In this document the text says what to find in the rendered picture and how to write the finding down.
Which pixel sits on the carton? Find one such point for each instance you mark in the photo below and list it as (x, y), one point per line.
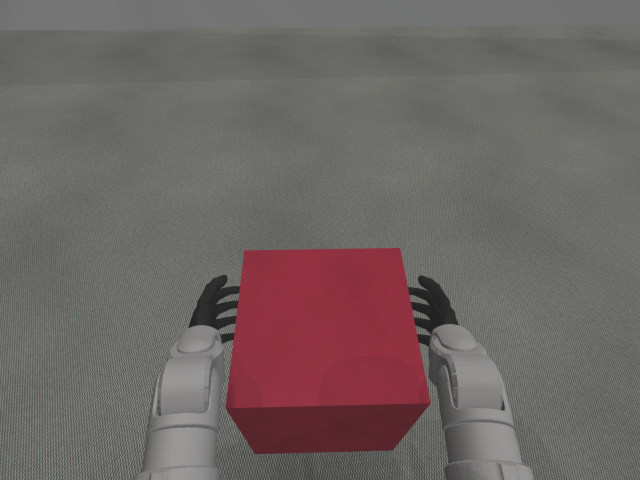
(325, 356)

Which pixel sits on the right robot hand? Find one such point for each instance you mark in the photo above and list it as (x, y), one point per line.
(439, 310)

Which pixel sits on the left robot hand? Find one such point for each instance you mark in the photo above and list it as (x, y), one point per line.
(207, 308)

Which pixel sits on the right robot forearm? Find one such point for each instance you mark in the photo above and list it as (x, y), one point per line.
(475, 412)

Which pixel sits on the left robot forearm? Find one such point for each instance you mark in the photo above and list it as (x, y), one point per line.
(184, 416)

